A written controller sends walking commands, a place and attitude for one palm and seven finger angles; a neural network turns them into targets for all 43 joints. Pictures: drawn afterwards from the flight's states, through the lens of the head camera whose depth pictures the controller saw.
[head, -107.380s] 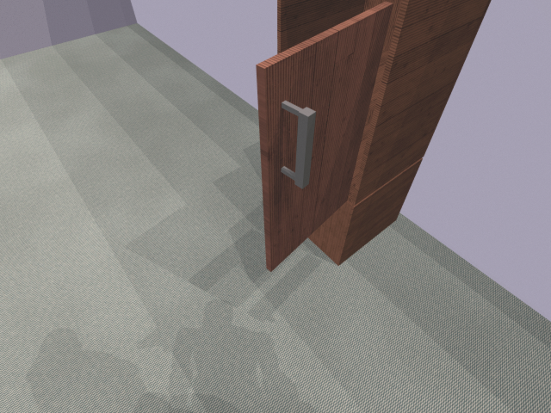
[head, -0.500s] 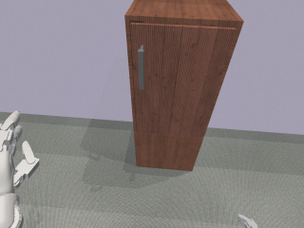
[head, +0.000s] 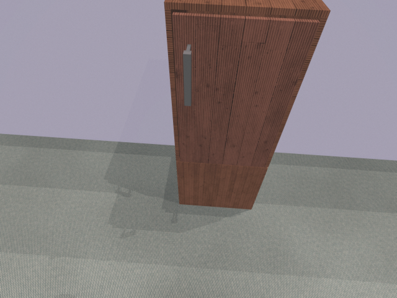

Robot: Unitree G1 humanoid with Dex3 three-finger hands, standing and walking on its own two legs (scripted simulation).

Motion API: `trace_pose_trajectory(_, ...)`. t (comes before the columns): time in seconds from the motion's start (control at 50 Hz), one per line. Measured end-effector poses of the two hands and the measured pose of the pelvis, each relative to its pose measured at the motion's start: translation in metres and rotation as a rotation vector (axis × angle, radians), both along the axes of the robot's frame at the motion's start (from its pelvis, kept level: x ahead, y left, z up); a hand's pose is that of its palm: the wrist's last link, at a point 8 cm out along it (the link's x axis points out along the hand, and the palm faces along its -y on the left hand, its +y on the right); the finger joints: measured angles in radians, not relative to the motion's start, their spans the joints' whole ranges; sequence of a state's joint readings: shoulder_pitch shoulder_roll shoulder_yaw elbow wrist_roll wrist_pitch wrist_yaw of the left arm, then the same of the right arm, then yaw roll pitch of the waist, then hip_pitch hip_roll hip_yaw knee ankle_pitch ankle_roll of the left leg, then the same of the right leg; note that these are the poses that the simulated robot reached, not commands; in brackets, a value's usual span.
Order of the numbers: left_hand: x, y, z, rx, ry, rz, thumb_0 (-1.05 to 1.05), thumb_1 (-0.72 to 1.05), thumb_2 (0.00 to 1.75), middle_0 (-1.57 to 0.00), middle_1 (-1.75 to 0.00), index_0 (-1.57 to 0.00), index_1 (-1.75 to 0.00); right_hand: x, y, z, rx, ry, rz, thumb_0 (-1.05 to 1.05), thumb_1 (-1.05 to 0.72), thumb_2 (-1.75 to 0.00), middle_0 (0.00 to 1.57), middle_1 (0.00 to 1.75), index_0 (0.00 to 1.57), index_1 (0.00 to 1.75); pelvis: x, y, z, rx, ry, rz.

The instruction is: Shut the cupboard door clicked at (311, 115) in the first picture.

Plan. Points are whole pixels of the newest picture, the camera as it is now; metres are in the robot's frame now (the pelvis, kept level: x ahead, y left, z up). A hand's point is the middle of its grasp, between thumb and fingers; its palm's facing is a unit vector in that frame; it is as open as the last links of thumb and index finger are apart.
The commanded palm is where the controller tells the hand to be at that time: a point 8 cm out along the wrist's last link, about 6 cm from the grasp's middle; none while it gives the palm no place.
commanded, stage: let the arm hang, fingers relaxed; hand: left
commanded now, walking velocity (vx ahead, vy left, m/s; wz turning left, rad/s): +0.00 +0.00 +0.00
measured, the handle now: (188, 76) +0.67 +0.06 +0.09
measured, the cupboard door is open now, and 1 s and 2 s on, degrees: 0 0 0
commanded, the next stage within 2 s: look to check the result in 0.58 s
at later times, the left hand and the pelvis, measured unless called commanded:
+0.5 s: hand out of the picture -0.04 +0.17 -0.18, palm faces +0.03 -0.99 -0.13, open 7.4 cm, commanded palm none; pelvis +0.00 +0.02 +0.00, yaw -1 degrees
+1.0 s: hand out of the picture -0.03 +0.17 -0.17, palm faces +0.03 -0.98 -0.17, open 7.4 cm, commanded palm none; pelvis +0.01 +0.01 +0.00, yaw -1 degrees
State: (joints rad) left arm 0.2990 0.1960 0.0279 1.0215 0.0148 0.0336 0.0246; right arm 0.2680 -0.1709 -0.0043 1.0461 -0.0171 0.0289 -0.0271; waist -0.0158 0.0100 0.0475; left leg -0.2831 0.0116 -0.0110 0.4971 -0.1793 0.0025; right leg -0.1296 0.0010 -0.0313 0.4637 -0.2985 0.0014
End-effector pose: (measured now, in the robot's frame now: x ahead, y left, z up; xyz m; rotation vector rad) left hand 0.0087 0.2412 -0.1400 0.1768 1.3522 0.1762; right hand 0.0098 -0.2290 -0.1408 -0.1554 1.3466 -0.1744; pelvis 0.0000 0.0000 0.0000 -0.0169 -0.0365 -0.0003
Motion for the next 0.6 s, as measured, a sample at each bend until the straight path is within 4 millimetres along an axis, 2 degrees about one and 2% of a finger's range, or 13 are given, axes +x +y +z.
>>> trace_pose_trajectory(0.1,-0.024,0.005,0.001,-0.003,0.071,0.013,0.00,0.92,0.90,-0.20,-0.30,-0.19,-0.30,-0.011,0.010,-0.001,0.012,0.028,-0.013,0.01,-0.91,-0.90,0.20,0.30,0.20,0.30,0.000,0.007,0.003,0.005,-0.002,-0.007)
trace_pose_trajectory(0.24,-0.042,-0.003,-0.003,-0.040,0.118,0.025,0.01,0.91,0.90,-0.20,-0.30,-0.19,-0.30,-0.018,0.023,-0.001,0.024,0.047,-0.024,0.00,-0.91,-0.90,0.20,0.30,0.20,0.30,0.000,0.014,0.004,0.011,-0.005,-0.011)
trace_pose_trajectory(0.44,-0.047,-0.020,-0.009,-0.094,0.126,0.028,0.01,0.91,0.90,-0.20,-0.30,-0.19,-0.30,-0.023,0.033,0.000,0.026,0.050,-0.039,0.00,-0.91,-0.90,0.20,0.30,0.20,0.30,0.000,0.019,0.004,0.013,-0.007,-0.014)
trace_pose_trajectory(0.6,-0.048,-0.020,-0.008,-0.093,0.135,0.028,0.01,0.91,0.90,-0.20,-0.30,-0.20,-0.30,-0.028,0.037,-0.001,0.033,0.066,-0.049,0.00,-0.91,-0.90,0.20,0.30,0.20,0.30,0.000,0.019,0.004,0.015,0.002,-0.014)
